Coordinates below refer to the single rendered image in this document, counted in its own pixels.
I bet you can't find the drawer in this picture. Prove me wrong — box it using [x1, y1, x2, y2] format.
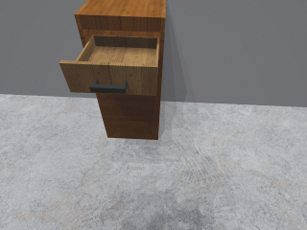
[59, 34, 159, 96]

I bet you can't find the cabinet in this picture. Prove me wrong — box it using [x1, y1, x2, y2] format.
[74, 0, 166, 140]

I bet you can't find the handle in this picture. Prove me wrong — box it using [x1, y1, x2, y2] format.
[89, 79, 127, 94]

